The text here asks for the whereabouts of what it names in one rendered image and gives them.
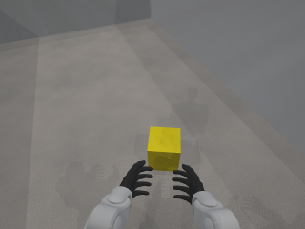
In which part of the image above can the robot right hand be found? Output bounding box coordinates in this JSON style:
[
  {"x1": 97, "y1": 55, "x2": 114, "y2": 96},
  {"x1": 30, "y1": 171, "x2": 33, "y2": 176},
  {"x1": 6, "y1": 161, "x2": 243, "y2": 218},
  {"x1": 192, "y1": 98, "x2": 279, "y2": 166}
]
[{"x1": 172, "y1": 164, "x2": 205, "y2": 206}]

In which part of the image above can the robot right forearm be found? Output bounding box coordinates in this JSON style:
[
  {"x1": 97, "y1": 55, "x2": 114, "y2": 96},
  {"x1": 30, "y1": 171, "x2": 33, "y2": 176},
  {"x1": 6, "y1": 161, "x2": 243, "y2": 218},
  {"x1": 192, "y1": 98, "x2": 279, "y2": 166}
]
[{"x1": 192, "y1": 191, "x2": 240, "y2": 229}]

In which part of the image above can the carton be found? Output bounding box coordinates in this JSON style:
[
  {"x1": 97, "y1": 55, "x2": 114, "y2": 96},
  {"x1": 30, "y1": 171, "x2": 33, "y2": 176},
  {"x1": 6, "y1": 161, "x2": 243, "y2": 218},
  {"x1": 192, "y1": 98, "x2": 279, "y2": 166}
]
[{"x1": 147, "y1": 126, "x2": 181, "y2": 172}]

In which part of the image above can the robot left hand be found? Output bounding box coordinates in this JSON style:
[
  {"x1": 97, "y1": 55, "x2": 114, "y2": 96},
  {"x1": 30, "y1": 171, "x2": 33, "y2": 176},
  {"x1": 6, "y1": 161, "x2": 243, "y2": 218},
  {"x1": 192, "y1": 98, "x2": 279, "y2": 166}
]
[{"x1": 119, "y1": 160, "x2": 153, "y2": 198}]

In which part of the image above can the robot left forearm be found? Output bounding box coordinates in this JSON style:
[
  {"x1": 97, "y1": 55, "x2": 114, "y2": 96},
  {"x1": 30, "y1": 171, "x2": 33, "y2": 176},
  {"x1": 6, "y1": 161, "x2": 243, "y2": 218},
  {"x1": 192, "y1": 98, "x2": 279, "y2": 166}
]
[{"x1": 84, "y1": 186, "x2": 132, "y2": 229}]

